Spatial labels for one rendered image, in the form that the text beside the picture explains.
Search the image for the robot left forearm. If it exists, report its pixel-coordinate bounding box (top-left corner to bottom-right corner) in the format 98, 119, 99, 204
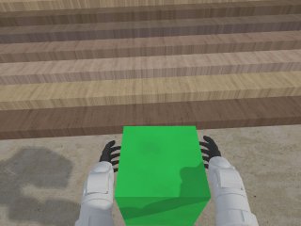
74, 161, 115, 226

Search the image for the carton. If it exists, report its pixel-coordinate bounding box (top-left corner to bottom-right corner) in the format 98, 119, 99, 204
114, 126, 212, 226

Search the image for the robot right forearm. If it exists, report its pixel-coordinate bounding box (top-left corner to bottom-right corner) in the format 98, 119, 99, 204
208, 156, 259, 226

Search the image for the robot right hand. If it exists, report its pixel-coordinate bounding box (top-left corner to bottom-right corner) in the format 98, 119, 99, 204
199, 136, 221, 169

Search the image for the robot left hand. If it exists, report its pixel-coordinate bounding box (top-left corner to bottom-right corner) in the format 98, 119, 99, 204
99, 140, 121, 172

